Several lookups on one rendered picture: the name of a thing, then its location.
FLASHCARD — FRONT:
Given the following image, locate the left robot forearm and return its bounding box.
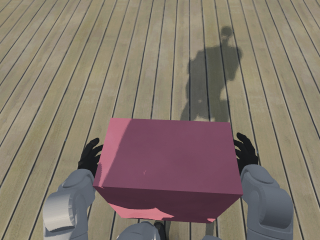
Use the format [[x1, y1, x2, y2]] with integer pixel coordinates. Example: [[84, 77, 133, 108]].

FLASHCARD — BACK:
[[42, 169, 96, 240]]

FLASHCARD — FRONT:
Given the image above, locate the carton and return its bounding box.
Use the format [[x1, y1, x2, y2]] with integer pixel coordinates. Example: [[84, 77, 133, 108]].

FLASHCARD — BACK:
[[92, 117, 244, 224]]

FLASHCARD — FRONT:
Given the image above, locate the right robot forearm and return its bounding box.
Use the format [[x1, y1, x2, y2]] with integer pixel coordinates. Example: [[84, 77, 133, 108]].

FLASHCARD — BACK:
[[240, 164, 294, 240]]

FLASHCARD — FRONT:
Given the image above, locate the robot left hand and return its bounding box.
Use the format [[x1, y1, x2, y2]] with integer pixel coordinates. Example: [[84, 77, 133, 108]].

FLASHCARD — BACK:
[[78, 137, 103, 178]]

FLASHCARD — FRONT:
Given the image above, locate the robot right hand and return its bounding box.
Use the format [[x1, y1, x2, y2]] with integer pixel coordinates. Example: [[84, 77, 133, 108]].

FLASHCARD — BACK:
[[233, 132, 259, 176]]

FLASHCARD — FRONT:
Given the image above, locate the left robot thigh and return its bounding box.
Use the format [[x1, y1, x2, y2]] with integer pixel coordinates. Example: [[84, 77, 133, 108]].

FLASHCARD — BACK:
[[116, 222, 159, 240]]

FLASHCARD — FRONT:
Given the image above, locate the robot left foot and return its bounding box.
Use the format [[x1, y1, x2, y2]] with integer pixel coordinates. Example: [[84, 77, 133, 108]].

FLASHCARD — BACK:
[[154, 222, 167, 240]]

